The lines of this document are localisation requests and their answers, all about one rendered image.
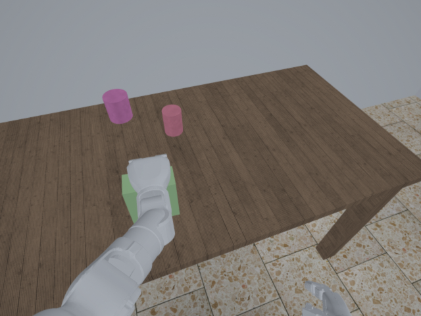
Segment left robot upper arm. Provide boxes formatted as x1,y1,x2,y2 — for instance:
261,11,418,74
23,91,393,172
33,259,141,316

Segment table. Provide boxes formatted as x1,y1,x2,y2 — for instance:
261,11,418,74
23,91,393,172
0,65,421,316

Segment sponge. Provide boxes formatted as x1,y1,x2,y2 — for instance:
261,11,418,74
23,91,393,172
122,166,180,223

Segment robot right hand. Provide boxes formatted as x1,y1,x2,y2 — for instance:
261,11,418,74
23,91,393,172
302,280,351,316

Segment left robot forearm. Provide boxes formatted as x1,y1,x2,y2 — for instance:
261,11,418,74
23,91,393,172
61,186,175,307

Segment robot left hand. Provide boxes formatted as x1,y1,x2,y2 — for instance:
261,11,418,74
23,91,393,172
127,154,170,193

